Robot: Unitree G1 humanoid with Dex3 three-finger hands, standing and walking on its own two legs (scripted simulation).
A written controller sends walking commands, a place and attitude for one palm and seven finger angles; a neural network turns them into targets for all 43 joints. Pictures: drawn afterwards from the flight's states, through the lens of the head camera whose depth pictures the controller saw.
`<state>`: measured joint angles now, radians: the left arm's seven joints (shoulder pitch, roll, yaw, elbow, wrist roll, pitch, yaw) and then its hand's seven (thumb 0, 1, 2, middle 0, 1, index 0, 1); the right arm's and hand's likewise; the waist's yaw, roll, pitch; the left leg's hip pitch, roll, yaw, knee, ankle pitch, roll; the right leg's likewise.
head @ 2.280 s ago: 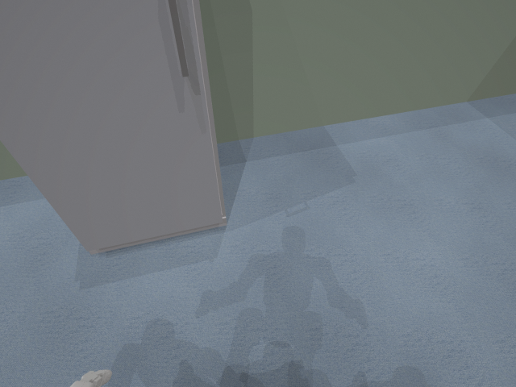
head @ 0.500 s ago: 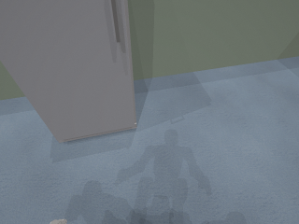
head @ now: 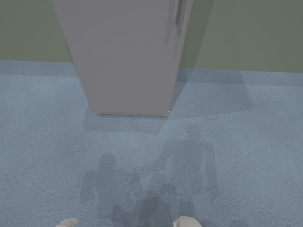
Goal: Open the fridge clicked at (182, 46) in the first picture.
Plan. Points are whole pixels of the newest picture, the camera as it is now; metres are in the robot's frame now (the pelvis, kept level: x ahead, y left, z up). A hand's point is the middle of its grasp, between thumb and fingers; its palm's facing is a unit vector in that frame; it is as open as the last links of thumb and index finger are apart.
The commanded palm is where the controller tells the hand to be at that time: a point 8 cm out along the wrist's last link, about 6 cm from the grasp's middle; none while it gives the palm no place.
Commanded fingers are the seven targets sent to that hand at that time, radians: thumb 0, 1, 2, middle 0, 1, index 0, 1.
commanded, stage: walk to a spot facing it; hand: right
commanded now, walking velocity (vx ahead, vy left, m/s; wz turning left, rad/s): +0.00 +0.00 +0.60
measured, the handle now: out of the picture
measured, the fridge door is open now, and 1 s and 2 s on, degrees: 0 0 0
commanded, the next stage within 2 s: turn to face it in 1.00 s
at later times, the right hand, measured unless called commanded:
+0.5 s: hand out of the picture +0.12 -0.26 -0.17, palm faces -0.26 +0.94 -0.22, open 7.4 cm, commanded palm none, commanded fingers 0.00 -0.90 -0.90 0.20 0.30 0.20 0.30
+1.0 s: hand (196, 218) +0.17 -0.14 -0.17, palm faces -0.56 +0.81 -0.19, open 7.4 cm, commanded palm none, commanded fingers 0.00 -0.90 -0.90 0.20 0.30 0.20 0.30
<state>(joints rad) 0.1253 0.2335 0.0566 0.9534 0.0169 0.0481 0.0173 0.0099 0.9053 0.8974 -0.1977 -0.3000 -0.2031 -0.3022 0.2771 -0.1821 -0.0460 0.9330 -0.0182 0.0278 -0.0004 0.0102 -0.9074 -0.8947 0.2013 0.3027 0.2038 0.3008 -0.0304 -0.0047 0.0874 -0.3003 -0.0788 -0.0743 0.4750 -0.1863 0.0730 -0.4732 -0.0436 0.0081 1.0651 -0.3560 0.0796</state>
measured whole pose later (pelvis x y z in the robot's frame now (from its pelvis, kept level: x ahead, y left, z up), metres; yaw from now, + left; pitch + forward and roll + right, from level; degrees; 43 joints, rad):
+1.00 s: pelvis +0.03 -0.01 +0.00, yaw +35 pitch +0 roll +1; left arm 0.27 0.24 0.06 0.97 0.03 0.01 -0.03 0.01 0.91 0.90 -0.19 -0.30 -0.20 -0.30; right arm 0.28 -0.19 -0.04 0.99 -0.03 -0.03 0.01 0.01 -0.91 -0.89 0.20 0.30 0.20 0.30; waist 0.03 -0.01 0.03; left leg -0.08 -0.01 0.01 0.39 -0.31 0.00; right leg -0.53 -0.14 -0.09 0.89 -0.28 0.08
